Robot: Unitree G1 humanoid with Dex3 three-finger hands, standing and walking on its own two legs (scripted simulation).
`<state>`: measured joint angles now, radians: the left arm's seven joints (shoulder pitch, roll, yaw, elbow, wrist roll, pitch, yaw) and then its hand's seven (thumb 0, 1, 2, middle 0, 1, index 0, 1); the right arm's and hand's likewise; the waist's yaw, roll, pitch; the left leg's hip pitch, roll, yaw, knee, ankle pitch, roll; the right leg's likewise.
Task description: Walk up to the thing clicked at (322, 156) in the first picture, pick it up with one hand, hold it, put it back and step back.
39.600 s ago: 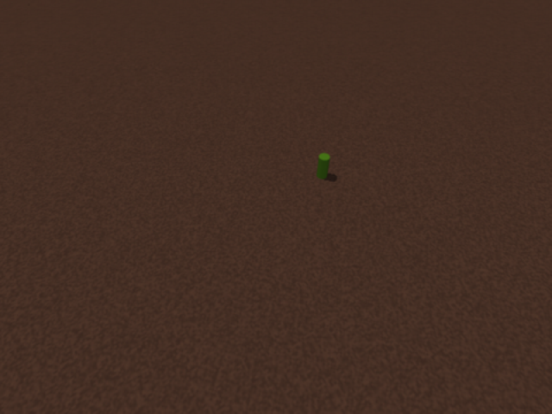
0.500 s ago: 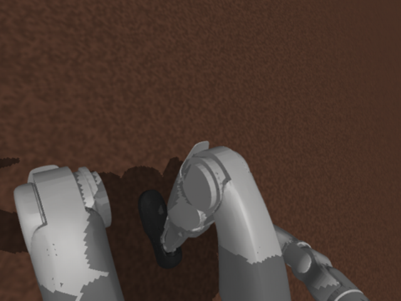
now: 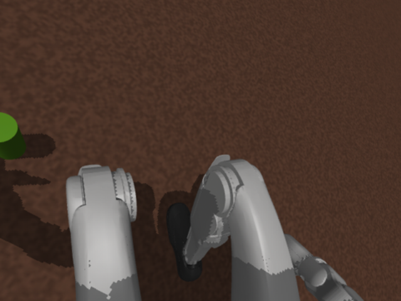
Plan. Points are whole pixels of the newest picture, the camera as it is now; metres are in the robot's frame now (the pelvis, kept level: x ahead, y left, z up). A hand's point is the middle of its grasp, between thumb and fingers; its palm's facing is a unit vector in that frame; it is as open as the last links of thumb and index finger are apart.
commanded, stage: rise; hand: left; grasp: from the side
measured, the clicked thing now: (4, 138) +0.41 +0.31 -0.24
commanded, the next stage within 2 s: home in 0.10 s
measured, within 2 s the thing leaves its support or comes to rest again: neither
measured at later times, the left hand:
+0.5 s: hand out of the picture +0.29 +0.41 +0.02, palm faces +0.31 -0.80 -0.52, open 17.2 cm
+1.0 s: hand out of the picture +0.26 +0.27 +0.23, palm faces +0.34 -0.86 -0.39, open 17.1 cm
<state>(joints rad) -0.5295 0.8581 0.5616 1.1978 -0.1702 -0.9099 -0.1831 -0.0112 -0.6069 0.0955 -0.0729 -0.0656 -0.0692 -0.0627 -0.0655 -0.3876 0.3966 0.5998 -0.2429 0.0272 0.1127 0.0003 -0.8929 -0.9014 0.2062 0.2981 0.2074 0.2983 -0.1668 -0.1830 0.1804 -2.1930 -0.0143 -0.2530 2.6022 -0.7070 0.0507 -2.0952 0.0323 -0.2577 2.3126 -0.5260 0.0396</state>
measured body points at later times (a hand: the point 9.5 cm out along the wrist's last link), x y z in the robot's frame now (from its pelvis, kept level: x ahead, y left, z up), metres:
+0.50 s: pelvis +0.02 -0.01 +0.10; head +0.21 +0.07 +0.50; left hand +0.27 +0.45 +0.05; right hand +0.22 -0.24 -0.02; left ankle +0.09 +0.10 -0.27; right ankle +0.16 -0.11 -0.27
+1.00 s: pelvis +0.08 -0.01 +0.34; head +0.18 +0.03 +0.78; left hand +0.24 +0.32 +0.26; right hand +0.31 -0.23 +0.25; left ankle +0.08 +0.10 -0.27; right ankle +0.16 -0.11 -0.27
